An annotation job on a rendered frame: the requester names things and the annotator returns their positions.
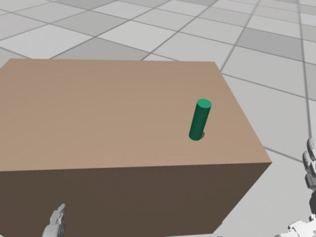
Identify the can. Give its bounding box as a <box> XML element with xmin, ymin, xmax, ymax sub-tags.
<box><xmin>189</xmin><ymin>99</ymin><xmax>212</xmax><ymax>141</ymax></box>

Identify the right robot hand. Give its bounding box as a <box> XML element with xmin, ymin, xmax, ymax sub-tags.
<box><xmin>275</xmin><ymin>137</ymin><xmax>316</xmax><ymax>237</ymax></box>

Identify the left robot hand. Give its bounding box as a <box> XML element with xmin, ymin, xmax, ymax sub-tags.
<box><xmin>42</xmin><ymin>204</ymin><xmax>66</xmax><ymax>237</ymax></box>

